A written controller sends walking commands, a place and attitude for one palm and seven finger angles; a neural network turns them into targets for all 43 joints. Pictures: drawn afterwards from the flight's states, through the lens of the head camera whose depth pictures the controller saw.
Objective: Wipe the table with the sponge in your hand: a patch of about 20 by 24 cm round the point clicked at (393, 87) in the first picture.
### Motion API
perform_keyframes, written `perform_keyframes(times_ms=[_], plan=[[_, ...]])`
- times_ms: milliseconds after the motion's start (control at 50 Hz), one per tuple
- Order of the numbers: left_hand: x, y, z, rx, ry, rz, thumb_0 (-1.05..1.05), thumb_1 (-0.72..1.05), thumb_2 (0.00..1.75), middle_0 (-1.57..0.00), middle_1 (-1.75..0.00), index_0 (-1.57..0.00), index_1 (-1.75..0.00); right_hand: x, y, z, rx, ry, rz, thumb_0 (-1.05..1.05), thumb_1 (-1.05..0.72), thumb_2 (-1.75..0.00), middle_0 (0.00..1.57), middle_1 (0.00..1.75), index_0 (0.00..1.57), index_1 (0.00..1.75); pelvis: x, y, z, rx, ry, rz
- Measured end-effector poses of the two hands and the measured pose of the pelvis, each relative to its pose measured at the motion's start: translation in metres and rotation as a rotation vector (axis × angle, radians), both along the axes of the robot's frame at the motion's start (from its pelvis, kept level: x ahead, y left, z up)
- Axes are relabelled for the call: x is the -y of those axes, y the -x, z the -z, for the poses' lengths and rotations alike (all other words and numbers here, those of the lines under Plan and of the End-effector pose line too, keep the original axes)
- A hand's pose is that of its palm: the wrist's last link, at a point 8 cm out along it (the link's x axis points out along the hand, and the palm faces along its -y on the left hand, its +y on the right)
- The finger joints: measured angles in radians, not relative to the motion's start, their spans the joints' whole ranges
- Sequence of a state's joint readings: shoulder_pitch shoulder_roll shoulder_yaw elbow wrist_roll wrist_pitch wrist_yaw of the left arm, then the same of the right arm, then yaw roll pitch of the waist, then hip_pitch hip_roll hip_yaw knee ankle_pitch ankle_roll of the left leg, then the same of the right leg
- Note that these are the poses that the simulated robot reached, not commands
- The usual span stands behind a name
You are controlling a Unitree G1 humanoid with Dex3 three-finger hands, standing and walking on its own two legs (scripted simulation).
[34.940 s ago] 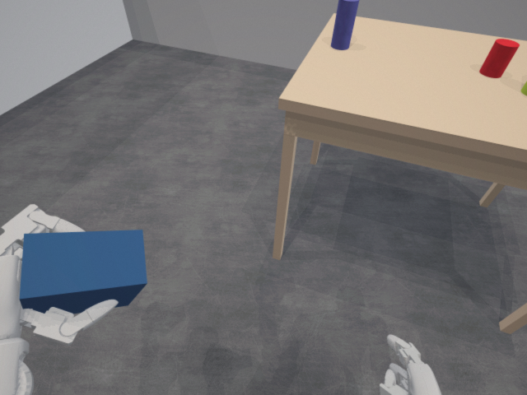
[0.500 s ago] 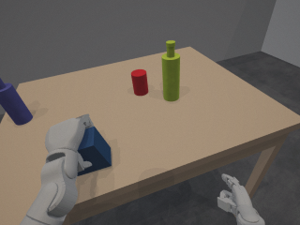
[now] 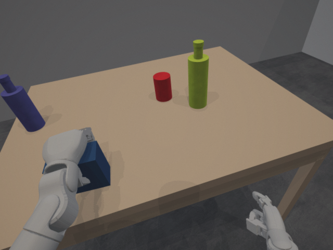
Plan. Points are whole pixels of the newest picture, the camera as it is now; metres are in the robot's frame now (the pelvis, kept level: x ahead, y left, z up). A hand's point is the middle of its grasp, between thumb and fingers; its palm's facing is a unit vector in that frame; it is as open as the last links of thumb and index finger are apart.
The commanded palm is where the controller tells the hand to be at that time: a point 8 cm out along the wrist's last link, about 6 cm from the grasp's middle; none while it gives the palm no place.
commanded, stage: wipe forward along the middle lane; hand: left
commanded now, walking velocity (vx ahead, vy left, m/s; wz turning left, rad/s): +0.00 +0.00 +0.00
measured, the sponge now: (83, 173) +0.26 +0.26 +0.07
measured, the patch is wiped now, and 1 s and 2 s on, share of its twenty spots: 1.00 1.00 1.00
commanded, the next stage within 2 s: slide back across to the first lane in 1.44 s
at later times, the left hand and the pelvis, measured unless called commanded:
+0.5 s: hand (77, 143) +0.32 +0.29 +0.12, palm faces +0.00 -0.06 -1.00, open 10.2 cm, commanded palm +0.29 +0.29 +0.16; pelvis +0.01 +0.00 +0.00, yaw +1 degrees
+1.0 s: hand (74, 134) +0.35 +0.32 +0.12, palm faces -0.02 -0.05 -1.00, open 10.2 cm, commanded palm +0.33 +0.31 +0.16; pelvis +0.01 +0.02 +0.00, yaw +1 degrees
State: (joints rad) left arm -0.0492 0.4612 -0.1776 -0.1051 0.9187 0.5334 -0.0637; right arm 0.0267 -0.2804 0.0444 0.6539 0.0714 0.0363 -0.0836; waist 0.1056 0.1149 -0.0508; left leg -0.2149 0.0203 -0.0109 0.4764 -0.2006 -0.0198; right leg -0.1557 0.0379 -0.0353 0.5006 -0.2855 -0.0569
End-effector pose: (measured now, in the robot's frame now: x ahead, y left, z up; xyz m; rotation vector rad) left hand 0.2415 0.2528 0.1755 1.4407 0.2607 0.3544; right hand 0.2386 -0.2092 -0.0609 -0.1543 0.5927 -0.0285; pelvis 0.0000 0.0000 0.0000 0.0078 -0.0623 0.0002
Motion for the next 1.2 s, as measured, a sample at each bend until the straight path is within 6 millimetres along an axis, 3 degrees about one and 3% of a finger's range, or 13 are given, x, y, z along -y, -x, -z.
perform_keyframes(times_ms=[180,760,1200], plan=[[-0.012,-0.029,-0.001,-0.044,-0.023,-0.030,0.00,-0.54,1.08,-0.72,-1.34,-0.75,-1.32,-0.001,0.001,0.002,-0.012,0.004,-0.010,0.01,-0.90,-0.90,0.20,0.30,0.18,0.30,0.003,0.000,0.000,-0.014,0.000,-0.007],[-0.045,-0.080,0.001,-0.097,-0.039,-0.031,0.00,-0.55,1.09,-0.72,-1.35,-0.74,-1.33,0.016,0.037,0.027,-0.187,0.045,0.068,0.01,-0.90,-0.90,0.20,0.30,0.20,0.30,-0.007,-0.012,0.000,-0.067,0.013,-0.013],[-0.064,-0.111,0.000,-0.132,-0.061,-0.023,0.00,-0.55,1.09,-0.72,-1.35,-0.75,-1.33,0.002,0.064,0.035,-0.264,0.046,0.092,0.01,-0.90,-0.90,0.20,0.30,0.20,0.30,-0.023,-0.006,-0.001,-0.101,0.024,-0.023]])
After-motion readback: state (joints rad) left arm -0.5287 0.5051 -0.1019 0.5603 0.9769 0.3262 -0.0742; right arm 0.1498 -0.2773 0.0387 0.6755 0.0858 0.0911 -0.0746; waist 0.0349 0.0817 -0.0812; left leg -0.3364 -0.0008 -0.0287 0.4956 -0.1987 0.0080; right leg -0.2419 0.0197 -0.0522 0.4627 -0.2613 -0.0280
